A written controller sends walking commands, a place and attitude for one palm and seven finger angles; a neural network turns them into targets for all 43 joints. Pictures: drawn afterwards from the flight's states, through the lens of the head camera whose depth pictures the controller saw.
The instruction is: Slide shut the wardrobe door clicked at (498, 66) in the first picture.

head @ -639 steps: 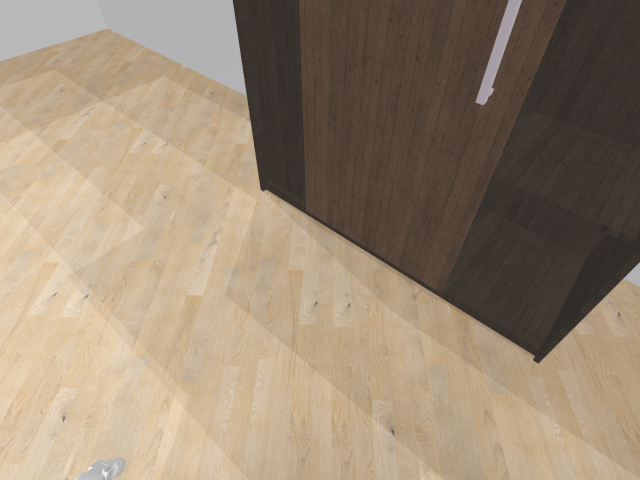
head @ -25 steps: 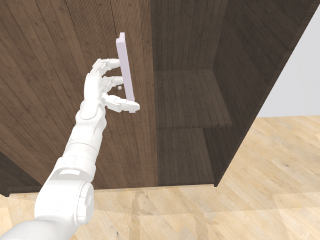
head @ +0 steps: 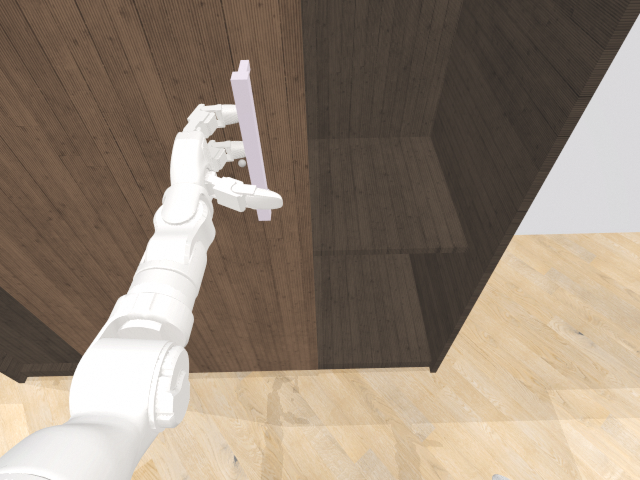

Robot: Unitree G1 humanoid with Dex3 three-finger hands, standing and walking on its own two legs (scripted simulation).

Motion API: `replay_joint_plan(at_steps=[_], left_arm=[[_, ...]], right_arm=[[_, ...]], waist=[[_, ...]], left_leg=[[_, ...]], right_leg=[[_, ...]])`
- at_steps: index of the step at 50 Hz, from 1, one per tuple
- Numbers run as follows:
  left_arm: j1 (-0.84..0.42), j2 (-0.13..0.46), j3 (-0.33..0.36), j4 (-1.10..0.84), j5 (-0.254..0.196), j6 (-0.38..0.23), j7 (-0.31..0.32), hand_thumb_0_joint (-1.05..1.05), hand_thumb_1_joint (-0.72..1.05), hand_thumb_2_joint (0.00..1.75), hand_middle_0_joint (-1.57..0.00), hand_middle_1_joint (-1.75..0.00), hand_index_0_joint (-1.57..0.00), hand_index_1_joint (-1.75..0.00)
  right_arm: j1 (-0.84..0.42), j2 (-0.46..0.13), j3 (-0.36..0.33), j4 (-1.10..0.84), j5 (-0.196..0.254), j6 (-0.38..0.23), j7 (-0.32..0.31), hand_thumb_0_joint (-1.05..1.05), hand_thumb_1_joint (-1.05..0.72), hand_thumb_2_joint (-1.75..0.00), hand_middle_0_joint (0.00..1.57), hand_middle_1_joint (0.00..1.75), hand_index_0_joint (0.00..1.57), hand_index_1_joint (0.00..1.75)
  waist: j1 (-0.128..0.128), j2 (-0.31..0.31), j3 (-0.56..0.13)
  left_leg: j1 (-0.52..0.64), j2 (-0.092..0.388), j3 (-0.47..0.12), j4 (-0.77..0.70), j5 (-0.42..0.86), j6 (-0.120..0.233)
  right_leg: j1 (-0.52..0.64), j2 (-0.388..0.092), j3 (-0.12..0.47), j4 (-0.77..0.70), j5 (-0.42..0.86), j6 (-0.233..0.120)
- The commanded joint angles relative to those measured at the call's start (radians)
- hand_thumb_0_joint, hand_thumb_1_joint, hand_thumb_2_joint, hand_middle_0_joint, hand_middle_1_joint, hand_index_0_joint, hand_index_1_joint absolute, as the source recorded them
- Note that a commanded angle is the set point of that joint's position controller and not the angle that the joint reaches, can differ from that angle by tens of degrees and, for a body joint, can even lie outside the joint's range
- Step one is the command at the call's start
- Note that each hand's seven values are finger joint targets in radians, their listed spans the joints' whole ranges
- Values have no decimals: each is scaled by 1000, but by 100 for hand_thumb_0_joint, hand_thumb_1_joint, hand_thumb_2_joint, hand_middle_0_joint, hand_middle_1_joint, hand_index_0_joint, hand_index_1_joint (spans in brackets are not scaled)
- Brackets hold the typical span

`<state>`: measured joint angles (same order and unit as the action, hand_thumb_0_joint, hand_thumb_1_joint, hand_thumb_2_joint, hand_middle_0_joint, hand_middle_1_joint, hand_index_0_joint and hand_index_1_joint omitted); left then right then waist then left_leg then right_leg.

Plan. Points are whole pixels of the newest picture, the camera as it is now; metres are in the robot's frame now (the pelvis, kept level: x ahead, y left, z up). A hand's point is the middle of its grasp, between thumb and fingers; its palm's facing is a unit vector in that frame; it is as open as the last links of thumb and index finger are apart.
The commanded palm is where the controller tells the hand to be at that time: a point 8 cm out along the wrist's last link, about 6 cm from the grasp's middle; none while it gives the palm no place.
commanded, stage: slide the fingers in behind the handle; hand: left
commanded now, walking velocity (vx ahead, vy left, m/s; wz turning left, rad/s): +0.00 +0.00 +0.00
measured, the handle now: (255, 149) +0.51 +0.09 +0.15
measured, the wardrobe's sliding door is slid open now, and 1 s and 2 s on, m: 0.36 0.36 0.36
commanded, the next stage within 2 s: grip the handle and tug to test in 1.90 s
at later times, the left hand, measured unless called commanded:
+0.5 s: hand (247, 166) +0.46 +0.09 +0.16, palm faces +0.01 -1.00 +0.03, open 14.0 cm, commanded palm +0.43 +0.14 +0.16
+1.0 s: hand (263, 166) +0.46 +0.07 +0.16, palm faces +0.01 -1.00 +0.02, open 14.0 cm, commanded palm +0.43 +0.12 +0.16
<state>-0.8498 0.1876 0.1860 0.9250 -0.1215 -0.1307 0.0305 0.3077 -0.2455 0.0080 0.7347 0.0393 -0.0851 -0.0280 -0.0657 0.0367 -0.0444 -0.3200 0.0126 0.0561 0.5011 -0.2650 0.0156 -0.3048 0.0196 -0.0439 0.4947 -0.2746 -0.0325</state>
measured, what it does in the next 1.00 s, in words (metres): stands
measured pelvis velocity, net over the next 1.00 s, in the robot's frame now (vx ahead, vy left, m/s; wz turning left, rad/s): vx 0.00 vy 0.01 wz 0.00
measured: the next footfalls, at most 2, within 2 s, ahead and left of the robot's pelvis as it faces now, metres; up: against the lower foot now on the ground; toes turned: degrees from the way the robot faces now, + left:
none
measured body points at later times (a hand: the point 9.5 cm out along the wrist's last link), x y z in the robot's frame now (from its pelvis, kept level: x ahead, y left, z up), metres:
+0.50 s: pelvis +0.00 +0.01 +0.00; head +0.02 -0.01 +0.45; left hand +0.45 +0.14 +0.16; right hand +0.04 -0.25 -0.13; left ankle -0.01 +0.11 -0.74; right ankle -0.02 -0.10 -0.74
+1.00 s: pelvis +0.00 +0.01 +0.00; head +0.03 +0.00 +0.45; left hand +0.46 +0.12 +0.16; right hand +0.07 -0.24 -0.13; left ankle -0.01 +0.11 -0.74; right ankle -0.02 -0.10 -0.74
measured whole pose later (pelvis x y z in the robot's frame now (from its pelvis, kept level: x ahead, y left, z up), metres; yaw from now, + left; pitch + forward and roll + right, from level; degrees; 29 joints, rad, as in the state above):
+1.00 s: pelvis +0.00 +0.01 +0.00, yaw +0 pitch +6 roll +0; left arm -0.86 0.11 0.13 0.90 -0.11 -0.13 0.12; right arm 0.33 -0.23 0.00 0.75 0.03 -0.09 0.00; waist -0.07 0.04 -0.05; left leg -0.34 0.00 0.06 0.52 -0.27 0.03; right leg -0.33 0.01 -0.04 0.51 -0.28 -0.02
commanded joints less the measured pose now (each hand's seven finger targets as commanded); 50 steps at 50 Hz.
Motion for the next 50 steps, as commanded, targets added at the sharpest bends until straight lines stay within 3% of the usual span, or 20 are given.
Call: replay_joint_plan(at_steps=[1, 4, 6, 8, 11, 14, 17, 18, 20, 23, 25, 27, 28, 31, 33, 35, 38, 42, 46, 50], left_arm=[[-552, 180, 19, -196, 8, -86, -1, 0, -50, 30, -30, -120, -30, -120], [-561, 165, 13, -199, 4, -96, -6, 0, -50, 30, -30, -120, -30, -120], [-551, 199, 38, -172, 4, -100, -5, 0, -50, 30, -30, -120, -30, -120], [-542, 178, 26, -184, -2, -104, -13, 0, -50, 30, -30, -120, -30, -120], [-533, 215, 49, -167, 2, -106, -13, 0, -50, 30, -30, -120, -30, -120], [-524, 171, 17, -197, 4, -110, -14, 0, -50, 30, -30, -120, -30, -120], [-528, 137, -7, -207, 2, -104, -6, 0, -50, 30, -30, -120, -30, -120], [-516, 148, 8, -219, -1, -102, -4, 0, -50, 30, -30, -120, -30, -120], [-515, 133, 3, -240, -6, -100, 4, 0, -50, 30, -30, -120, -30, -120], [-450, 175, 43, -272, 1, -96, 18, 0, -50, 30, -30, -120, -30, -120], [-478, 128, -6, -290, 12, -89, 23, 0, -50, 30, -30, -120, -30, -120], [-457, 157, 17, -264, 20, -77, 36, 0, -50, 30, -30, -120, -30, -120], [-489, 138, 3, -276, 16, -73, 39, 0, -50, 30, -30, -120, -30, -120], [-503, 141, 10, -275, 12, -71, 46, 0, -50, 30, -30, -120, -30, -120], [-502, 150, 18, -280, 15, -76, 48, 0, -50, 30, -30, -120, -30, -120], [-523, 76, -45, -255, 16, -74, 44, 0, -50, 30, -30, -120, -30, -120], [-530, 88, -31, -249, 14, -74, 51, 0, -50, 30, -30, -120, -30, -120], [-539, 5, -93, -259, 14, -70, 58, 0, -50, 30, -30, -120, -30, -120], [-533, 32, -64, -245, 11, -62, 73, 0, -50, 30, -30, -120, -30, -120], [-558, 45, -51, -278, 24, -71, 96, 0, -50, 30, -30, -120, -30, -120]], right_arm=[[51, -124, -45, -84, -1, -32, -8, 0, -90, -90, 20, 30, 20, 30], [52, -123, -47, -84, 0, -36, -6, 0, -90, -90, 20, 30, 20, 30], [67, -129, -48, -78, -3, -33, -7, 0, -90, -90, 20, 30, 20, 30], [58, -126, -47, -85, 0, -37, -5, 0, -90, -90, 20, 30, 20, 30], [67, -132, -46, -83, -1, -36, -6, 0, -90, -90, 20, 30, 20, 30], [62, -127, -48, -90, 0, -42, -2, 0, -90, -90, 20, 30, 20, 30], [68, -129, -50, -87, 1, -46, 1, 0, -90, -90, 20, 30, 20, 30], [65, -129, -52, -90, 0, -50, 2, 0, -90, -90, 20, 30, 20, 30], [63, -127, -52, -90, -2, -52, 3, 0, -90, -90, 20, 30, 20, 30], [54, -127, -51, -99, -4, -50, 6, 0, -90, -90, 20, 30, 20, 30], [47, -119, -49, -101, -2, -50, 8, 0, -90, -90, 20, 30, 20, 30], [50, -125, -51, -95, -1, -44, 6, 0, -90, -90, 20, 30, 20, 30], [45, -124, -49, -97, -2, -45, 5, 0, -90, -90, 20, 30, 20, 30], [47, -123, -49, -94, -6, -45, 2, 0, -90, -90, 20, 30, 20, 30], [41, -122, -49, -96, -4, -47, 1, 0, -90, -90, 20, 30, 20, 30], [41, -115, -47, -91, -3, -53, 4, 0, -90, -90, 20, 30, 20, 30], [50, -121, -50, -86, -6, -52, 6, 0, -90, -90, 20, 30, 20, 30], [53, -115, -53, -81, -6, -53, 13, 0, -90, -90, 20, 30, 20, 30], [60, -119, -55, -71, -9, -48, 12, 0, -90, -90, 20, 30, 20, 30], [55, -111, -53, -77, -13, -45, 16, 0, -90, -90, 20, 30, 20, 30]], waist=[[-28, -83, -308], [-28, -54, -328], [-22, -91, -322], [-20, -66, -327], [-17, -85, -305], [-20, -40, -319], [-29, -62, -311], [-17, -41, -327], [-22, -73, -336], [5, -77, -349], [-12, -60, -314], [-8, -79, -292], [-18, -61, -287], [-18, -90, -303], [-13, -61, -324], [-31, -60, -291], [-27, -60, -319], [-39, -53, -322], [-30, -101, -322], [-29, -71, -345]], left_leg=[[139, -17, -24, -8, 245, 29], [159, -16, -24, -3, 256, 28], [134, -14, -30, -10, 242, 27], [140, -16, -24, -10, 240, 28], [112, -15, -27, -18, 204, 28], [151, -12, -28, -14, 227, 26], [158, -7, -34, -18, 225, 26], [165, -7, -35, -17, 229, 23], [173, -6, -34, -17, 245, 25], [158, -6, -29, -22, 270, 24], [165, -4, -26, -20, 264, 24], [152, -1, -31, -25, 244, 24], [158, -3, -27, -24, 235, 24], [158, -2, -32, -24, 232, 24], [171, -2, -32, -22, 242, 21], [178, 0, -38, -17, 233, 19], [187, -1, -41, -13, 256, 17], [219, 3, -52, -2, 302, 13], [193, 3, -54, -4, 305, 13], [197, -3, -42, 1, 318, 16]], right_leg=[[88, -6, 41, -50, 372, 21], [75, -1, 41, -46, 376, 20], [89, 0, 38, -47, 354, 19], [87, 1, 43, -47, 365, 20], [89, -1, 40, -54, 320, 19], [61, 4, 37, -49, 323, 16], [44, 8, 30, -50, 307, 17], [48, 7, 33, -50, 305, 15], [57, 9, 28, -48, 319, 17], [99, 8, 30, -43, 351, 16], [69, 8, 27, -46, 343, 17], [60, 9, 26, -51, 315, 16], [50, 7, 28, -55, 310, 18], [65, 5, 28, -55, 304, 17], [62, 6, 29, -46, 310, 16], [23, 8, 24, -48, 293, 16], [29, 7, 24, -41, 309, 15], [-3, 10, 17, -34, 326, 13], [23, 9, 13, -32, 333, 13], [36, 7, 20, -26, 362, 16]])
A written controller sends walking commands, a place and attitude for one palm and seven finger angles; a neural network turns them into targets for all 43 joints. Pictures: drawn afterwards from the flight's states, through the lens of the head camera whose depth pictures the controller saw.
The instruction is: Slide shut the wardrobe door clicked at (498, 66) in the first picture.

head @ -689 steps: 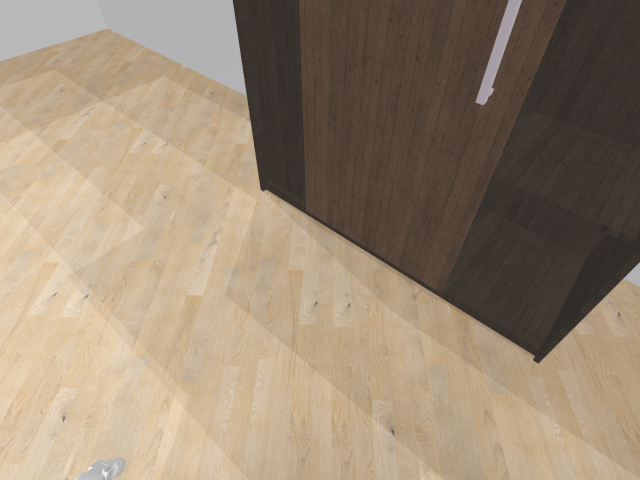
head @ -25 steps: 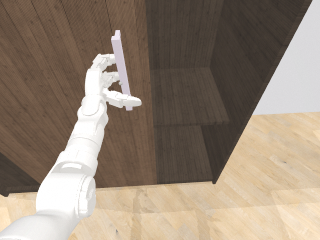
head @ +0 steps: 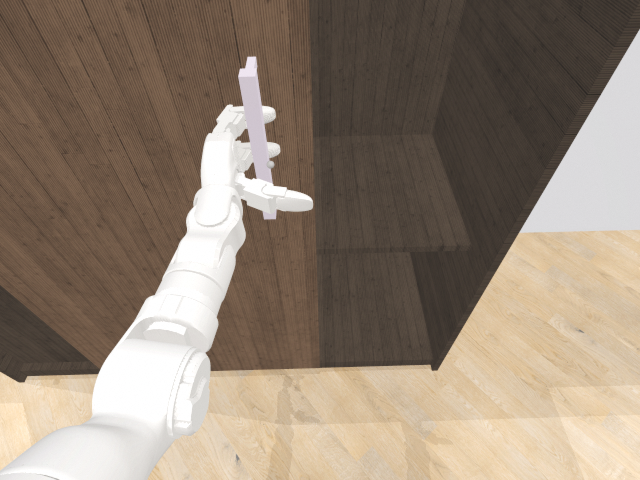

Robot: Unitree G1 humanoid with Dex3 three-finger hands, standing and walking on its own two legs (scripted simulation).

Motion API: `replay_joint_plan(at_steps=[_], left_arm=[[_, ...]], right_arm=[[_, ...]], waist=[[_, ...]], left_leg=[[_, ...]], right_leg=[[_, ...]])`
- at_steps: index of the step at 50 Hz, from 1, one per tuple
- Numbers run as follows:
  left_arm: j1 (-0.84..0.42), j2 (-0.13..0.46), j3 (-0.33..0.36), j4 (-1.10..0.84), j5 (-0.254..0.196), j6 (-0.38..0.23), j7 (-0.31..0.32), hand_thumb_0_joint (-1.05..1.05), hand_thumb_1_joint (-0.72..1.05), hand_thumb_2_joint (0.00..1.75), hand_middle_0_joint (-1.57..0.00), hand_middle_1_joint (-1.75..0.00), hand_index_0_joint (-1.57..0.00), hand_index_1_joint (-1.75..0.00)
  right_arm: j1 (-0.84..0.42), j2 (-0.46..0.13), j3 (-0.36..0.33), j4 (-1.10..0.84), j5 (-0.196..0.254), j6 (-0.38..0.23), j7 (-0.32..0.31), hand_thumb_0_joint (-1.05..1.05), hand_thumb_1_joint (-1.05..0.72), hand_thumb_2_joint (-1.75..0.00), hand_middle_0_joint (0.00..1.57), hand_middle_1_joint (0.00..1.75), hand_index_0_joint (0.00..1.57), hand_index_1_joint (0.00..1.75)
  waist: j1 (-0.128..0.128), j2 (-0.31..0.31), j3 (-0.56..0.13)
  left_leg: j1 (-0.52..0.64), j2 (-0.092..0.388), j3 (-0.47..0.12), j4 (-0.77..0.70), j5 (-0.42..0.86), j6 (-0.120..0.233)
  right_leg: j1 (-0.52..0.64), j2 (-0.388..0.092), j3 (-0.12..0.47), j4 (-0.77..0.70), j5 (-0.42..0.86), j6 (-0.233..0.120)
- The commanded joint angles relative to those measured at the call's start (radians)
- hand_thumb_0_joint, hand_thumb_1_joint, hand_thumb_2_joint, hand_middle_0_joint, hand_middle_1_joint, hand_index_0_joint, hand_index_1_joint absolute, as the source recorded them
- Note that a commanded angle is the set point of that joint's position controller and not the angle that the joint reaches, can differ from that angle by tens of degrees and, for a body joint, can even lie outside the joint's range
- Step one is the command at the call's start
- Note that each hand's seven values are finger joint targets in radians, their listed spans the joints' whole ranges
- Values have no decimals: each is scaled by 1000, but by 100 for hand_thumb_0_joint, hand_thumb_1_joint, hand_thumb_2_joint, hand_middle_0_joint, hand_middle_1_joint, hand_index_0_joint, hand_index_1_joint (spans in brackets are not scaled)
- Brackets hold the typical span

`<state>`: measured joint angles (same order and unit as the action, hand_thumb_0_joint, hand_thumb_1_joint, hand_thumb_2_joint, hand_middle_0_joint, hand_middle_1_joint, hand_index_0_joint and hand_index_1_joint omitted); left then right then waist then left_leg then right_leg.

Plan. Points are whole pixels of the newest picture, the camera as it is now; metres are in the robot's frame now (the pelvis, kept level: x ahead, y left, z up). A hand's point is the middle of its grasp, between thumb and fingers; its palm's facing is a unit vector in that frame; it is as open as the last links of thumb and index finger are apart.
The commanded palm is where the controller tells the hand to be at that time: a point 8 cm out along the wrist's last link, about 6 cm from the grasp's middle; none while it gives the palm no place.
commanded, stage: slide the fingers in behind the handle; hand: left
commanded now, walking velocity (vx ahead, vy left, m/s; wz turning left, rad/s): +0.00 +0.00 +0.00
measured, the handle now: (261, 147) +0.51 +0.08 +0.15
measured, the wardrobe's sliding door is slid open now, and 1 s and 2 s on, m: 0.36 0.36 0.36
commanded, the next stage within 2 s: grip the handle and tug to test in 0.90 s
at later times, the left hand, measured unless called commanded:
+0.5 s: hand (280, 164) +0.46 +0.05 +0.16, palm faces +0.03 -1.00 +0.00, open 14.1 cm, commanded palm +0.43 +0.09 +0.16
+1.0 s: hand (277, 166) +0.45 +0.05 +0.16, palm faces +0.02 -1.00 +0.02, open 14.1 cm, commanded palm +0.42 +0.10 +0.16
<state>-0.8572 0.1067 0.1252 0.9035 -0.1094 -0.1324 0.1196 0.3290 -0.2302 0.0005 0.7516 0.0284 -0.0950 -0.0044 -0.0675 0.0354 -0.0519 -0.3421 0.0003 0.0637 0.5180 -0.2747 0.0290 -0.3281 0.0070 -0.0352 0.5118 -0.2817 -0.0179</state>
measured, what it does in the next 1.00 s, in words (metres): stands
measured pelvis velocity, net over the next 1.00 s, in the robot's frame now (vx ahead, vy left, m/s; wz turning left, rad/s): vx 0.01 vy -0.01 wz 0.00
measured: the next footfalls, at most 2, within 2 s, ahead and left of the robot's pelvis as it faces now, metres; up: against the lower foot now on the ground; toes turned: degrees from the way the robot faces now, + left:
none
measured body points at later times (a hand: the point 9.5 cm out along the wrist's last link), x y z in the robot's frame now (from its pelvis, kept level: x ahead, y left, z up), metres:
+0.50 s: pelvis +0.00 -0.01 +0.00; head +0.02 -0.03 +0.45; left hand +0.45 +0.10 +0.16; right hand +0.07 -0.26 -0.13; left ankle -0.01 +0.10 -0.74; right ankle -0.02 -0.11 -0.74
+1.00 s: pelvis +0.01 -0.01 +0.00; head +0.03 -0.03 +0.45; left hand +0.44 +0.10 +0.17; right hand +0.10 -0.26 -0.12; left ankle -0.01 +0.10 -0.74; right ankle -0.02 -0.11 -0.74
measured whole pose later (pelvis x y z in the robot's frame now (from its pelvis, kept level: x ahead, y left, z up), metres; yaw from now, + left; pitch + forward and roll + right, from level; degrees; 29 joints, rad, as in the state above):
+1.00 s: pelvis +0.01 -0.01 +0.00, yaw +0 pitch +4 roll +0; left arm -0.74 0.08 0.10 0.72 -0.12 -0.07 0.13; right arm 0.31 -0.23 -0.01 0.72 0.03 -0.06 0.00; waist -0.05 0.04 -0.06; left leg -0.28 0.01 0.06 0.48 -0.27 0.01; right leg -0.28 0.02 -0.03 0.48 -0.28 -0.03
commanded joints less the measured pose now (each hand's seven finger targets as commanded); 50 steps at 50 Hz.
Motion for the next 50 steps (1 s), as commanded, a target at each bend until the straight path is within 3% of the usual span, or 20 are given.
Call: replay_joint_plan(at_steps=[1, 4, 5, 9, 11, 12, 16, 18, 21, 23, 25, 30, 33, 35, 37, 38, 40, 44, 47, 50], left_arm=[[-531, 128, 7, -255, 21, -74, 10, 0, -50, 30, -30, -120, -30, -120], [-484, 110, -3, -305, 14, -74, 2, 0, -50, 30, -30, -120, -30, -120], [-497, 80, -29, -308, 8, -70, -1, 0, -50, 30, -30, -120, -30, -120], [-487, 84, -15, -262, 6, -40, 13, 0, -50, 30, -30, -120, -30, -120], [-501, 118, 7, -266, 15, -41, 28, 0, -50, 30, -30, -120, -30, -120], [-510, 104, -5, -286, 20, -45, 30, 0, -50, 30, -30, -120, -30, -120], [-481, 67, -33, -275, 14, -46, 20, 0, -50, 30, -30, -120, -30, -120], [-511, 73, -29, -265, 10, -46, 19, 0, -50, 30, -30, -120, -30, -120], [-512, 81, -28, -282, 15, -55, 17, 0, -50, 30, -30, -120, -30, -120], [-523, 34, -67, -302, 10, -57, 13, 0, -50, 30, -30, -120, -30, -120], [-488, 55, -40, -282, 4, -55, 14, 0, -50, 30, -30, -120, -30, -120], [-482, 39, -57, -324, 3, -58, 12, 0, -50, 30, -30, -120, -30, -120], [-455, 70, -28, -348, 1, -56, 11, 0, -50, 30, -30, -120, -30, -120], [-452, 51, -51, -350, 2, -48, 3, 0, -50, 30, -30, -120, -30, -120], [-434, 92, -10, -350, 2, -43, 8, 0, -50, 30, -30, -120, -30, -120], [-421, 88, -18, -370, 5, -41, 4, 0, -50, 30, -30, -120, -30, -120], [-398, 48, -49, -388, 2, -33, -2, 0, -50, 30, -30, -120, -30, -120], [-395, 99, -8, -393, -2, -14, 2, 0, -50, 30, -30, -120, -30, -120], [-366, 56, -39, -436, 0, -10, 1, 0, -50, 30, -30, -120, -30, -120], [-331, 71, -23, -455, -5, 4, -2, 0, -50, 30, -30, -120, -30, -120]], right_arm=[[38, -128, -49, -92, -5, -32, -7, 0, -90, -90, 20, 30, 20, 30], [21, -123, -49, -107, 0, -33, -4, 0, -90, -90, 20, 30, 20, 30], [19, -120, -47, -109, 1, -33, -3, 0, -90, -90, 20, 30, 20, 30], [17, -124, -45, -106, 3, -26, -6, 0, -90, -90, 20, 30, 20, 30], [20, -127, -46, -102, -1, -21, -10, 0, -90, -90, 20, 30, 20, 30], [14, -122, -44, -107, -2, -24, -7, 0, -90, -90, 20, 30, 20, 30], [14, -119, -45, -110, -1, -23, -7, 0, -90, -90, 20, 30, 20, 30], [18, -121, -44, -107, -1, -24, -7, 0, -90, -90, 20, 30, 20, 30], [18, -120, -46, -108, -1, -24, -8, 0, -90, -90, 20, 30, 20, 30], [16, -115, -46, -109, 0, -30, -5, 0, -90, -90, 20, 30, 20, 30], [21, -120, -48, -106, -1, -32, -5, 0, -90, -90, 20, 30, 20, 30], [14, -117, -49, -112, 0, -32, -1, 0, -90, -90, 20, 30, 20, 30], [9, -120, -50, -116, -1, -29, -2, 0, -90, -90, 20, 30, 20, 30], [2, -117, -48, -120, 2, -27, -2, 0, -90, -90, 20, 30, 20, 30], [4, -122, -48, -121, 0, -23, -3, 0, -90, -90, 20, 30, 20, 30], [-1, -119, -49, -125, 1, -20, -3, 0, -90, -90, 20, 30, 20, 30], [-9, -113, -49, -131, 4, -20, -3, 0, -90, -90, 20, 30, 20, 30], [-12, -117, -47, -133, 4, -11, -8, 0, -90, -90, 20, 30, 20, 30], [-24, -110, -48, -143, 3, -10, -6, 0, -90, -90, 20, 30, 20, 30], [-29, -111, -49, -150, 3, -6, -5, 0, -90, -90, 20, 30, 20, 30]], waist=[[-21, -91, -348], [-9, -51, -373], [-19, -66, -346], [-19, -91, -286], [-18, -112, -296], [-17, -81, -310], [-19, -92, -313], [-29, -107, -299], [-19, -75, -327], [-29, -56, -335], [-19, -100, -336], [-17, -87, -346], [-7, -96, -359], [-13, -95, -333], [-1, -103, -330], [4, -71, -350], [0, -81, -347], [4, -110, -323], [9, -75, -342], [16, -102, -338]], left_leg=[[214, 13, -55, -18, 340, 2], [243, 12, -49, -15, 362, -1], [233, 11, -49, -18, 355, 0], [187, 7, -45, -29, 284, 4], [177, 6, -43, -34, 275, 6], [190, 4, -40, -34, 280, 6], [192, 3, -35, -29, 294, 6], [184, 1, -35, -31, 267, 8], [193, 0, -35, -31, 275, 6], [221, 0, -39, -24, 294, 5], [210, 0, -38, -24, 306, 7], [221, -2, -36, -24, 327, 7], [221, -2, -30, -23, 346, 9], [212, -4, -29, -26, 336, 9], [204, -4, -29, -29, 340, 11], [213, -6, -24, -28, 350, 9], [227, -2, -26, -26, 372, 8], [205, -3, -24, -34, 346, 10], [235, -3, -22, -28, 396, 9], [234, -1, -22, -31, 406, 8]], right_leg=[[76, 19, 8, -40, 372, -1], [85, 22, 10, -39, 395, -4], [82, 23, 9, -43, 395, -2], [68, 22, 10, -60, 349, 2], [91, 17, 12, -62, 343, 2], [87, 18, 15, -59, 352, 2], [100, 17, 15, -61, 378, 2], [87, 19, 17, -66, 364, 5], [105, 15, 18, -62, 365, 1], [84, 19, 17, -60, 379, 1], [101, 21, 16, -58, 398, 2], [111, 19, 15, -54, 423, 2], [135, 19, 18, -53, 456, 4], [131, 18, 17, -56, 455, 4], [144, 17, 18, -56, 461, 4], [153, 15, 21, -54, 471, 3], [146, 17, 14, -52, 480, 2], [160, 16, 17, -61, 476, 6], [163, 15, 15, -54, 507, 2], [174, 15, 13, -56, 521, 4]])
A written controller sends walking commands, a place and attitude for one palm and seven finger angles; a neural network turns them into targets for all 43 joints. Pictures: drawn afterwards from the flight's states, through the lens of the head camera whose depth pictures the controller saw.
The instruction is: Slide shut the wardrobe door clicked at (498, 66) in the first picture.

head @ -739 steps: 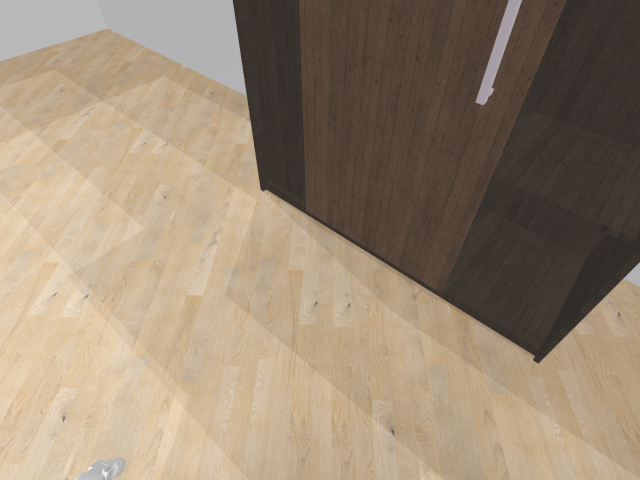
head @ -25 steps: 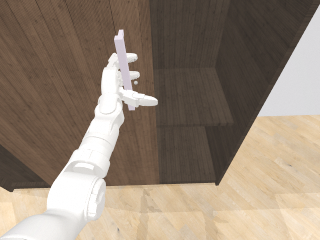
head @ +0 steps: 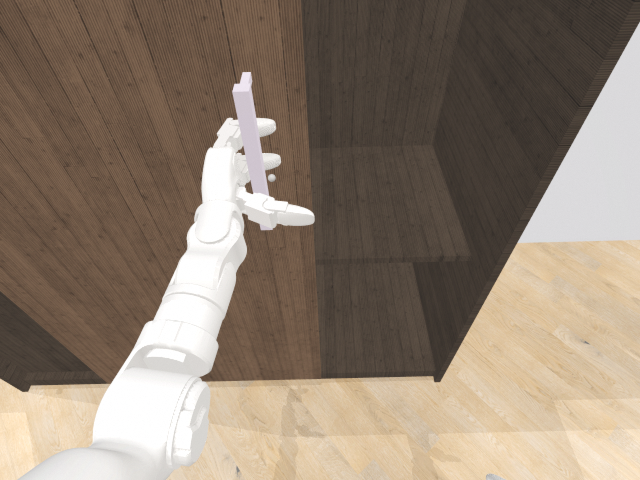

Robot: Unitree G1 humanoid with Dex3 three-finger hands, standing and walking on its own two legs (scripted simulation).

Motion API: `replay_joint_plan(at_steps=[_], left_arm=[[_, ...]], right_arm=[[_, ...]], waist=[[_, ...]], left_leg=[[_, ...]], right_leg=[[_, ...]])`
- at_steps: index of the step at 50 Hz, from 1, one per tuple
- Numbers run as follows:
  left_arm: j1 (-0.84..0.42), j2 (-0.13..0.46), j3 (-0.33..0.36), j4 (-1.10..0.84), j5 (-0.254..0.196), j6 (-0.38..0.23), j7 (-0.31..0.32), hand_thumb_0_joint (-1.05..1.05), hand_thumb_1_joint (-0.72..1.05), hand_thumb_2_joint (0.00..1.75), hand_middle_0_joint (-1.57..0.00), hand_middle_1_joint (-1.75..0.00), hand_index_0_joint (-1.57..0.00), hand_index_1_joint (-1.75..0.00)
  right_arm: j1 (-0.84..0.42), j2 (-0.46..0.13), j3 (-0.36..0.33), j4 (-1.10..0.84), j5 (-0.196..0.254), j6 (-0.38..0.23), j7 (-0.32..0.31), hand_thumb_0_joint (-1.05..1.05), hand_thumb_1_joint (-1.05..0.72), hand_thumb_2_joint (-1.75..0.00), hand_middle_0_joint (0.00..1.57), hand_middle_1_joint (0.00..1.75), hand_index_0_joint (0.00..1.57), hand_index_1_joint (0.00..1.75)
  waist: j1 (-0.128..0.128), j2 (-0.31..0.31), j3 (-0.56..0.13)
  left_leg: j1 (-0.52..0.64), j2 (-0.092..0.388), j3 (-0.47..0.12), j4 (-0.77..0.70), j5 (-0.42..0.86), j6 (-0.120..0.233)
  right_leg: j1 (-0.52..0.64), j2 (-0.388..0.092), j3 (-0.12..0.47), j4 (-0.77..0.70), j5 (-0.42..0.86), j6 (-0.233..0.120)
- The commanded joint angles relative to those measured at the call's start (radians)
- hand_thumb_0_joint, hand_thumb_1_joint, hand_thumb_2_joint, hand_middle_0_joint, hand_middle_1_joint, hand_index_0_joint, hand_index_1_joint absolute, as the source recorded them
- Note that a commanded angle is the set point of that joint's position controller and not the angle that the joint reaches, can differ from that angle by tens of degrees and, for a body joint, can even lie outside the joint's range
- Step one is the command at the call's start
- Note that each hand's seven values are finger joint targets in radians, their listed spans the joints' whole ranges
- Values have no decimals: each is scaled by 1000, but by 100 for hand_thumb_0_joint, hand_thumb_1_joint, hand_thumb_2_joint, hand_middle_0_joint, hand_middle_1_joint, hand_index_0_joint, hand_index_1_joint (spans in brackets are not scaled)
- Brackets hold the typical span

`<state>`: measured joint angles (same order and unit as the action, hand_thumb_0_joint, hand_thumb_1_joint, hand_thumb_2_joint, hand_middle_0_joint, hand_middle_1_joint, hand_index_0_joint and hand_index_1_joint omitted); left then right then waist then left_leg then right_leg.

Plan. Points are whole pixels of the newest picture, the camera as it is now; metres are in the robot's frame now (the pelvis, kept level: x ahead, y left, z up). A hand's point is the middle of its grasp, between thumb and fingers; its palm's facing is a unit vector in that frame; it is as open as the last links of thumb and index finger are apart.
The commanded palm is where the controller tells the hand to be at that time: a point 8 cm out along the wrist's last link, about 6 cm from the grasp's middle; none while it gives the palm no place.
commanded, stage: grip the handle and tug to test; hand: left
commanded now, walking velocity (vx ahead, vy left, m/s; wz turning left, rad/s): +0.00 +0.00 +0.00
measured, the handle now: (257, 159) +0.50 +0.09 +0.15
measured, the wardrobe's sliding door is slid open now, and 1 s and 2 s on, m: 0.36 0.36 0.36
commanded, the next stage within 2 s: tug the door sideways, standing still in 1.42 s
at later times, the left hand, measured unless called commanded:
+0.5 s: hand (269, 177) +0.44 +0.07 +0.16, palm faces +0.02 -1.00 +0.01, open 8.9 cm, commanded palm +0.41 +0.12 +0.16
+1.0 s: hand (270, 176) +0.44 +0.07 +0.16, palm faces +0.02 -1.00 +0.01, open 5.8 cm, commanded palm +0.41 +0.12 +0.16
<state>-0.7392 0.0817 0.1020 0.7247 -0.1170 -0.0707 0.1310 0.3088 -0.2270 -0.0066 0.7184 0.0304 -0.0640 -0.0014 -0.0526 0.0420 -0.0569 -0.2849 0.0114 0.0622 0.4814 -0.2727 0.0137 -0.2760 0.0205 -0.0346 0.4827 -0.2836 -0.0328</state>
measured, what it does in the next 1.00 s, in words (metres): stands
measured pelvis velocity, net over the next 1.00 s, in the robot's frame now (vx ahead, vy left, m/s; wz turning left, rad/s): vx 0.01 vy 0.00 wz -0.01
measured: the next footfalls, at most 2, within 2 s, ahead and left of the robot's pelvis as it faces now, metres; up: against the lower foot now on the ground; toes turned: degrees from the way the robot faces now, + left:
none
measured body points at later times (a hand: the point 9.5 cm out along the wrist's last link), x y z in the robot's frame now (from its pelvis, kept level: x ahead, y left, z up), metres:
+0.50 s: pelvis +0.01 +0.00 +0.00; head +0.02 -0.01 +0.45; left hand +0.43 +0.12 +0.17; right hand +0.09 -0.24 -0.12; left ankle -0.02 +0.11 -0.74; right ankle -0.03 -0.10 -0.74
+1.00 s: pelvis +0.01 +0.00 +0.00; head +0.02 -0.01 +0.45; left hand +0.43 +0.12 +0.17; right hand +0.10 -0.24 -0.12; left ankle -0.02 +0.11 -0.74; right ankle -0.03 -0.10 -0.74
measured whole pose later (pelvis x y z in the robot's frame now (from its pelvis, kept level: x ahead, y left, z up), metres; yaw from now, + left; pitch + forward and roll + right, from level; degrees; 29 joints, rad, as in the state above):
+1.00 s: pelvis +0.01 +0.00 +0.00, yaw +0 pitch +4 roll +0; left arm -0.67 0.07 0.08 0.59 -0.12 0.03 0.15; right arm 0.30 -0.22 -0.01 0.70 0.03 -0.02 -0.01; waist -0.05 0.04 -0.06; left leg -0.24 0.01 0.07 0.45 -0.27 0.01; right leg -0.23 0.02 -0.03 0.44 -0.28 -0.03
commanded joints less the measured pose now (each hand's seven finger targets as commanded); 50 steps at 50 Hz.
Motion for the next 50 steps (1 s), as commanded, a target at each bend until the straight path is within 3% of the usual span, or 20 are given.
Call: replay_joint_plan(at_steps=[1, 3, 9, 16, 18, 19, 22, 25, 27, 30, 31, 35, 36, 37, 39, 40, 42, 44, 46, 50], left_arm=[[-434, 109, 6, -286, 6, -57, -11, 0, -45, 32, -30, -121, -30, -121], [-434, 74, -24, -314, 5, -47, -13, 0, -36, 36, -32, -122, -32, -122], [-430, 45, -43, -342, -2, -33, -4, 0, -8, 48, -35, -126, -35, -126], [-380, 80, -8, -327, -1, -13, 1, 0, 25, 62, -38, -131, -38, -131], [-401, 87, -5, -324, -1, -6, 1, 0, 34, 66, -39, -132, -39, -132], [-412, 53, -37, -329, -2, -3, -3, 0, 39, 68, -40, -133, -40, -133], [-387, 89, 1, -323, 0, 3, 3, 0, 53, 74, -41, -135, -41, -135], [-410, 64, -22, -328, -3, 7, -2, 0, 67, 80, -43, -137, -43, -137], [-374, 93, 9, -320, -2, 5, -1, 0, 76, 84, -44, -138, -44, -138], [-360, 72, -4, -371, -6, -4, -5, 0, 90, 90, -45, -140, -45, -140], [-329, 93, 8, -369, -4, -5, -5, 0, 90, 90, -45, -140, -45, -140], [-359, 66, -22, -392, -4, 2, -8, 0, 90, 90, -45, -140, -45, -140], [-342, 101, 7, -399, 0, 0, -2, 0, 90, 90, -45, -140, -45, -140], [-332, 69, -21, -415, 3, 2, -4, 0, 90, 90, -45, -140, -45, -140], [-363, 65, -25, -401, -1, 12, -2, 0, 90, 90, -45, -140, -45, -140], [-341, 93, 3, -397, 1, 15, 1, 0, 90, 90, -45, -140, -45, -140], [-339, 49, -37, -397, 3, 19, -1, 0, 90, 90, -45, -140, -45, -140], [-366, 55, -35, -390, 2, 23, 1, 0, 90, 90, -45, -140, -45, -140], [-329, 86, -5, -382, 3, 25, 1, 0, 90, 90, -45, -140, -45, -140], [-358, 70, -15, -379, -1, 31, -2, 0, 90, 90, -45, -140, -45, -140]], right_arm=[[-12, -118, -42, -118, 0, -33, -9, 0, -90, -90, 20, 30, 20, 30], [-22, -111, -40, -124, 3, -32, -7, 0, -90, -90, 20, 30, 20, 30], [-28, -110, -40, -128, 2, -30, -7, 0, -90, -90, 20, 30, 20, 30], [-30, -115, -40, -125, -2, -17, -11, 0, -90, -90, 20, 30, 20, 30], [-29, -115, -39, -122, 0, -13, -14, 0, -90, -90, 20, 30, 20, 30], [-32, -112, -38, -124, 1, -13, -14, 0, -90, -90, 20, 30, 20, 30], [-28, -114, -41, -122, -2, -10, -16, 0, -90, -90, 20, 30, 20, 30], [-26, -111, -40, -121, -2, -9, -17, 0, -90, -90, 20, 30, 20, 30], [-25, -114, -41, -123, -5, -7, -16, 0, -90, -90, 20, 30, 20, 30], [-27, -109, -43, -132, -6, -12, -13, 0, -90, -90, 20, 30, 20, 30], [-31, -113, -44, -134, -6, -9, -12, 0, -90, -90, 20, 30, 20, 30], [-33, -109, -43, -137, -2, -10, -10, 0, -90, -90, 20, 30, 20, 30], [-33, -114, -46, -139, -3, -7, -11, 0, -90, -90, 20, 30, 20, 30], [-41, -108, -45, -145, -2, -8, -10, 0, -90, -90, 20, 30, 20, 30], [-31, -109, -44, -135, -3, -9, -10, 0, -90, -90, 20, 30, 20, 30], [-30, -113, -46, -136, -3, -7, -11, 0, -90, -90, 20, 30, 20, 30], [-38, -108, -42, -139, -2, -5, -11, 0, -90, -90, 20, 30, 20, 30], [-31, -109, -43, -130, -4, -5, -14, 0, -90, -90, 20, 30, 20, 30], [-29, -115, -46, -132, -7, -3, -15, 0, -90, -90, 20, 30, 20, 30], [-33, -108, -44, -130, -4, -2, -15, 0, -90, -90, 20, 30, 20, 30]], waist=[[5, -114, -333], [2, -77, -332], [2, -81, -337], [15, -103, -320], [4, -121, -305], [-1, -105, -296], [10, -101, -323], [1, -98, -320], [14, -101, -321], [19, -106, -359], [29, -96, -354], [14, -92, -329], [27, -97, -343], [23, -62, -347], [10, -97, -326], [20, -108, -336], [13, -79, -316], [5, -103, -311], [18, -129, -327], [11, -99, -317]], left_leg=[[170, -12, -19, 4, 404, 24], [189, -11, -19, 4, 413, 22], [209, -6, -26, -1, 426, 18], [187, -7, -21, -3, 434, 18], [179, -7, -21, -8, 416, 19], [182, -8, -22, -9, 415, 18], [192, -8, -21, -6, 432, 20], [197, -9, -22, -5, 435, 18], [191, -9, -20, -7, 445, 19], [214, -7, -20, -3, 491, 18], [206, -5, -18, -5, 494, 16], [209, -5, -17, -8, 479, 17], [210, -4, -19, -8, 492, 17], [224, -2, -16, -9, 508, 16], [220, -3, -17, -6, 489, 18], [210, -4, -18, -9, 483, 18], [219, -4, -18, -12, 481, 18], [217, -4, -19, -9, 470, 19], [206, -6, -17, -11, 481, 20], [211, -9, -15, -6, 471, 21]], right_leg=[[137, -2, 12, -29, 524, 18], [120, 0, 12, -28, 523, 17], [113, 3, 9, -30, 508, 15], [145, 0, 8, -36, 528, 15], [137, 2, 8, -39, 524, 17], [127, 3, 6, -39, 517, 16], [142, 0, 11, -39, 533, 16], [135, 1, 8, -39, 536, 17], [148, 0, 10, -38, 549, 16], [167, 0, 6, -30, 586, 16], [179, -1, 7, -31, 583, 13], [160, 2, 7, -36, 577, 16], [178, 0, 6, -35, 575, 12], [166, 1, 9, -33, 582, 13], [153, 3, 7, -41, 582, 18], [167, 3, 8, -39, 577, 16], [150, 2, 7, -43, 565, 15], [143, 3, 7, -46, 563, 18], [174, 1, 7, -44, 582, 17], [155, 1, 11, -46, 585, 19]])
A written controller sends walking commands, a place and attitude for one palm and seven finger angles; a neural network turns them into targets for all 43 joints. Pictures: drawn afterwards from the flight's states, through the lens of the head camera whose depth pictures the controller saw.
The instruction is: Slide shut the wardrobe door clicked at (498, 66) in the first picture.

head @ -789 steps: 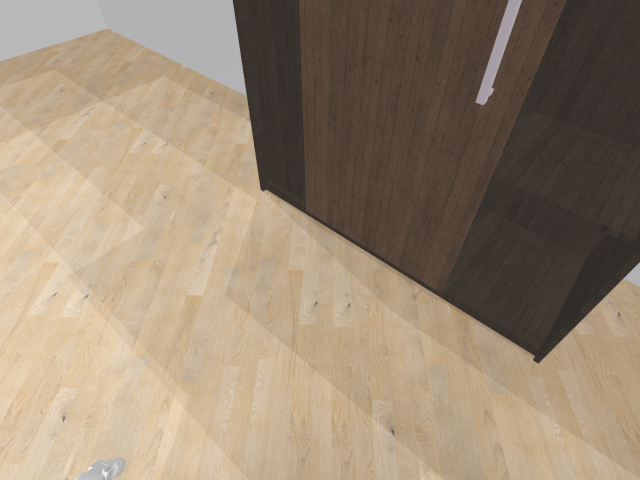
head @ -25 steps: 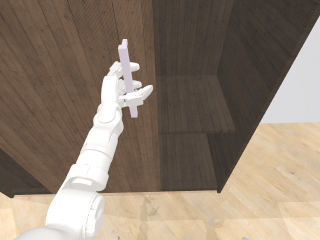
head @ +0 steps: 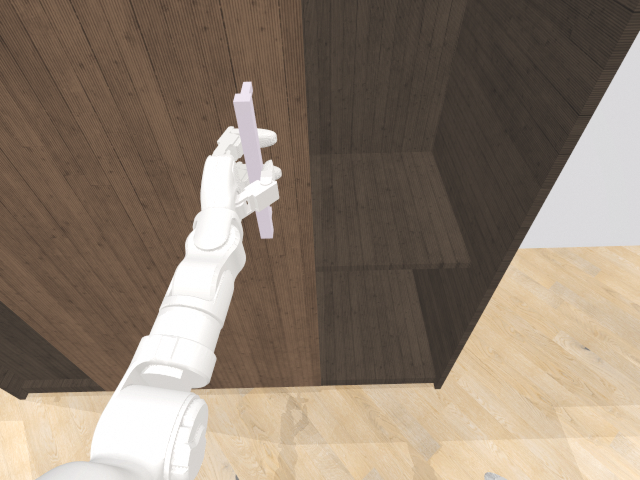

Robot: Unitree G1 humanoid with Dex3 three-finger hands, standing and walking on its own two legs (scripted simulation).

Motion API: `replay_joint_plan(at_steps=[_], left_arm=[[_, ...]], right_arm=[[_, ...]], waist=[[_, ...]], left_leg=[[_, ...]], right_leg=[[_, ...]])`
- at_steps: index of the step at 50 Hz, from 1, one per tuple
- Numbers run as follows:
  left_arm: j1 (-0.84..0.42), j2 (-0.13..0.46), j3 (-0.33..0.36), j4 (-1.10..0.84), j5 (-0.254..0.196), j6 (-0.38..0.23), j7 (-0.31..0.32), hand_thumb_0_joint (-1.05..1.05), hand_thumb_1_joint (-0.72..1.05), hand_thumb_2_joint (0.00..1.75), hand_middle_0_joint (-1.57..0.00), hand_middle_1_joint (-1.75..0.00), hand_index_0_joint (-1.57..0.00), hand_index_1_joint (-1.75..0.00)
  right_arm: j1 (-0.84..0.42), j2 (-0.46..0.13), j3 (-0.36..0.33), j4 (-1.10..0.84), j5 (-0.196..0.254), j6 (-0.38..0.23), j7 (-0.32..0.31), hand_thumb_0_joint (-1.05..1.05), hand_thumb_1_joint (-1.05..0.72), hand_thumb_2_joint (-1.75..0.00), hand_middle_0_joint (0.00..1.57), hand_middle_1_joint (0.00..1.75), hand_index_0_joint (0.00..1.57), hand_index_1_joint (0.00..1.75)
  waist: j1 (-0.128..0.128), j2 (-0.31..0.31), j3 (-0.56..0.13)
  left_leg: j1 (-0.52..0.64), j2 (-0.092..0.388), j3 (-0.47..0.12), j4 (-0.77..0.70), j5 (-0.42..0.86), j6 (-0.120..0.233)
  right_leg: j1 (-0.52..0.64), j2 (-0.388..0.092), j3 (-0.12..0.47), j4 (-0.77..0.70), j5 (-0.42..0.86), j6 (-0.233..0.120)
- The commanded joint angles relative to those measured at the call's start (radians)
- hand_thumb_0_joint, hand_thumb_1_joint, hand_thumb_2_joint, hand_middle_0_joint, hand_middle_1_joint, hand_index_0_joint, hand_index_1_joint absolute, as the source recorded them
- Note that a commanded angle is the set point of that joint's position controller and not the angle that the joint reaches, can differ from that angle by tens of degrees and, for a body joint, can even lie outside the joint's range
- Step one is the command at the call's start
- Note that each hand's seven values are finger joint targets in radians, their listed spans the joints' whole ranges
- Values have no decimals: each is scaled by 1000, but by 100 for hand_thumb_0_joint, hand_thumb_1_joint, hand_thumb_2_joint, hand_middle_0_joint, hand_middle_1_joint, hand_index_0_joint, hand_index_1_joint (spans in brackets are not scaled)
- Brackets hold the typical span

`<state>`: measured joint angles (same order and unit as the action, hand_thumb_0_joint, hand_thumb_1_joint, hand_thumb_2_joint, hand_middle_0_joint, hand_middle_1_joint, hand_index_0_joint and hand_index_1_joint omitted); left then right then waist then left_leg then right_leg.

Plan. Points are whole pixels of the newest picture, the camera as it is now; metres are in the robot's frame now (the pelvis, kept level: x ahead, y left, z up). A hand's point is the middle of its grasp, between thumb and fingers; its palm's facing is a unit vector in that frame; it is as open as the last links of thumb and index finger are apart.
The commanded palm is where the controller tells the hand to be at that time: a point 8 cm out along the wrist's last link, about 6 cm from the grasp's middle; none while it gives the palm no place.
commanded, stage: grip the handle and tug to test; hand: left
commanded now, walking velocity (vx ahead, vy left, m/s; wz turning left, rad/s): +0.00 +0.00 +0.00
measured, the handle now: (258, 168) +0.49 +0.09 +0.14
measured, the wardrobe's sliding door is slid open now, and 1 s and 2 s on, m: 0.36 0.36 0.29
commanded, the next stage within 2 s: tug the door sideways, standing still in 0.42 s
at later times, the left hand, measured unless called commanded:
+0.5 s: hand (271, 187) +0.43 +0.07 +0.16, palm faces +0.01 -1.00 +0.02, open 5.9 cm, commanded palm +0.37 +0.12 +0.15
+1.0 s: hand (277, 184) +0.44 +0.06 +0.16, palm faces +0.06 -1.00 -0.02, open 5.4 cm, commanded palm +0.41 +0.06 +0.15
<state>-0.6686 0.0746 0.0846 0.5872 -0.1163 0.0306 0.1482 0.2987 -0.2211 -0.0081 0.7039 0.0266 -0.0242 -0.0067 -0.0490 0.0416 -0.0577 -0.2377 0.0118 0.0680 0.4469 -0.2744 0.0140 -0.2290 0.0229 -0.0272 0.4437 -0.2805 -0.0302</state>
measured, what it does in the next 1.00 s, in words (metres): stands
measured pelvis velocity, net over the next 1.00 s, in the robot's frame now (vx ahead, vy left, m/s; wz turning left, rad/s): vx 0.01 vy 0.00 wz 0.07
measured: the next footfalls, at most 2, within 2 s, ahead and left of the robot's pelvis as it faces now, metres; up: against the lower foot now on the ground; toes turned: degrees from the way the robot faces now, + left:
left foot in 1.88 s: +0.07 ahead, +0.06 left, +0.00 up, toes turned +12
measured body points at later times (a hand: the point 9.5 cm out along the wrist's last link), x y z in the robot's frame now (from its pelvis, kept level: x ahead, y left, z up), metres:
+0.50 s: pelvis +0.02 +0.00 +0.00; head +0.03 -0.02 +0.45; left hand +0.42 +0.12 +0.16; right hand +0.13 -0.25 -0.11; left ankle -0.03 +0.11 -0.74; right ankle -0.04 -0.10 -0.74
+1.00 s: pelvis +0.01 +0.00 +0.00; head +0.04 -0.02 +0.45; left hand +0.43 +0.11 +0.16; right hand +0.15 -0.22 -0.13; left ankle -0.03 +0.11 -0.74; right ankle -0.04 -0.10 -0.74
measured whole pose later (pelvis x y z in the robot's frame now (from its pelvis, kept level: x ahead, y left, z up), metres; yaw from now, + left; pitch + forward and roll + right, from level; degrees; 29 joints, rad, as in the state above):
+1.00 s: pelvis +0.01 +0.00 +0.00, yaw +4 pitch +5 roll +0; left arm -0.71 0.01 -0.04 0.55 -0.12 0.08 0.23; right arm 0.25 -0.20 -0.01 0.69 0.01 0.01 0.01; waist -0.01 0.05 -0.05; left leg -0.27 -0.01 0.00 0.49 -0.30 0.01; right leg -0.24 0.00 -0.08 0.48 -0.32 -0.03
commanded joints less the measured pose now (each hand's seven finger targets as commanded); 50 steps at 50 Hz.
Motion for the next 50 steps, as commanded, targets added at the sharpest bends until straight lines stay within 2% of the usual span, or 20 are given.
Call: replay_joint_plan(at_steps=[1, 3, 7, 13, 14, 15, 18, 21, 24, 26, 27, 28, 30, 35, 39, 40, 42, 45, 46, 50], left_arm=[[-398, 87, 8, -245, 0, -71, -20, 0, 90, 90, -45, -140, -45, -140], [-399, 54, -19, -275, -4, -72, -26, 0, 90, 90, -45, -140, -45, -140], [-305, 71, 1, -279, -9, -67, -32, 0, 90, 90, -45, -140, -45, -140], [-244, 66, -6, -343, -14, -42, -39, 0, 90, 90, -45, -140, -45, -140], [-222, 90, 20, -359, -16, -39, -37, 0, 90, 90, -45, -140, -45, -140], [-190, 79, 8, -393, -15, -35, -39, 0, 90, 90, -45, -140, -45, -140], [-112, 67, -8, -453, -19, -19, -46, 0, 90, 90, -45, -140, -45, -140], [-46, 69, -14, -515, -17, -1, -47, 0, 90, 90, -45, -140, -45, -140], [-28, 41, -46, -589, -19, 23, -46, 0, 90, 90, -45, -140, -45, -140], [28, 80, -14, -588, -16, 42, -40, 0, 90, 90, -45, -140, -45, -140], [-73, 49, -54, -566, -12, 55, -38, 0, 90, 90, -45, -140, -45, -140], [-196, 59, -55, -538, -8, 67, -28, 0, 90, 90, -45, -140, -45, -140], [-295, 47, -54, -473, -1, 95, -9, 0, 90, 90, -45, -140, -45, -140], [-387, -35, -122, -465, 9, 90, 13, 0, 90, 90, -45, -140, -45, -140], [-455, -104, -197, -408, 15, 36, 14, 0, 90, 90, -45, -140, -45, -140], [-467, -123, -211, -380, 11, 23, 11, 0, 90, 90, -45, -140, -45, -140], [-469, -152, -237, -331, 12, 5, 8, 0, 90, 90, -45, -140, -45, -140], [-528, -168, -256, -349, 11, -9, 4, 0, 90, 90, -45, -140, -45, -140], [-545, -172, -264, -329, 15, -17, 8, 0, 90, 90, -45, -140, -45, -140], [-609, -239, -310, -244, 10, -50, 18, 0, 90, 90, -45, -140, -45, -140]], right_arm=[[-24, -117, -42, -119, -2, -40, -9, 0, -90, -90, 20, 30, 20, 30], [-34, -112, -40, -128, 0, -42, -7, 0, -90, -90, 20, 30, 20, 30], [-38, -116, -40, -140, 1, -39, -4, 0, -90, -90, 20, 30, 20, 30], [-54, -115, -38, -163, 3, -32, 0, 0, -90, -90, 20, 30, 20, 30], [-55, -115, -40, -167, 3, -31, 0, 0, -90, -90, 20, 30, 20, 30], [-66, -112, -39, -178, 3, -30, 2, 0, -90, -90, 20, 30, 20, 30], [-80, -108, -37, -192, 5, -22, 6, 0, -90, -90, 20, 30, 20, 30], [-89, -109, -38, -209, 3, -17, 10, 0, -90, -90, 20, 30, 20, 30], [-107, -101, -35, -221, 4, -12, 15, 0, -90, -90, 20, 30, 20, 30], [-113, -110, -35, -223, 1, -2, 14, 0, -90, -90, 20, 30, 20, 30], [-114, -109, -31, -210, 3, 4, 10, 0, -90, -90, 20, 30, 20, 30], [-103, -112, -33, -188, 3, 7, 3, 0, -90, -90, 20, 30, 20, 30], [-85, -113, -37, -163, -1, 15, -10, 0, -90, -90, 20, 30, 20, 30], [-55, -101, -42, -142, -17, 16, -11, 0, -90, -90, 20, 30, 20, 30], [-65, -91, -41, -127, -15, 11, -4, 0, -90, -90, 20, 30, 20, 30], [-66, -90, -39, -125, -16, 8, -3, 0, -90, -90, 20, 30, 20, 30], [-62, -92, -37, -121, -16, 8, -1, 0, -90, -90, 20, 30, 20, 30], [-39, -93, -42, -117, -18, 4, 6, 0, -90, -90, 20, 30, 20, 30], [-38, -93, -45, -113, -19, 4, 7, 0, -90, -90, 20, 30, 20, 30], [-35, -87, -41, -99, -15, -10, 18, 0, -90, -90, 20, 30, 20, 30]], waist=[[19, -94, -325], [14, -84, -336], [29, -127, -330], [37, -110, -317], [45, -130, -327], [51, -99, -340], [56, -92, -341], [65, -118, -343], [58, -73, -333], [70, -100, -316], [40, -96, -278], [15, -90, -253], [-9, -97, -238], [-20, -95, -367], [-38, -76, -331], [-43, -101, -316], [-44, -115, -294], [-44, -73, -385], [-49, -94, -386], [-63, -80, -337]], left_leg=[[155, -11, -20, 25, 474, 19], [172, -11, -18, 26, 484, 20], [161, -8, -21, 21, 511, 20], [160, -11, -11, 17, 511, 21], [155, -10, -13, 15, 522, 19], [164, -11, -8, 15, 534, 19], [174, -9, -7, 18, 577, 17], [178, -4, -11, 20, 618, 15], [208, -2, -12, 26, 643, 15], [184, -2, -15, 19, 621, 12], [187, -6, -12, 19, 579, 15], [191, -5, -18, 25, 551, 17], [196, -6, -25, 37, 546, 21], [233, -16, -38, 85, 693, 20], [261, -5, -64, 73, 609, 18], [253, -7, -67, 69, 565, 20], [236, -7, -69, 70, 572, 23], [268, -10, -72, 107, 708, 23], [267, -6, -80, 106, 699, 23], [248, -5, -94, 94, 567, 17]], right_leg=[[129, -5, 1, -5, 581, 14], [123, -4, 2, -3, 594, 15], [152, -4, -4, 1, 629, 15], [168, -6, -3, -4, 657, 19], [190, -7, -3, -1, 678, 19], [199, -11, 0, 2, 699, 20], [222, -16, -2, 6, 751, 20], [245, -19, -10, 10, 781, 19], [220, -19, -6, 3, 783, 21], [236, -18, -10, 1, 767, 16], [192, -14, -9, -10, 737, 19], [151, -11, -6, -18, 698, 20], [102, -6, -6, -18, 661, 21], [140, -23, -11, 36, 836, 26], [50, -11, -16, 19, 629, 16], [39, -7, -16, 12, 596, 16], [42, -6, -17, 17, 605, 12], [56, -12, -16, 52, 722, 16], [48, -11, -21, 51, 689, 16], [-21, 3, -26, 42, 546, 9]])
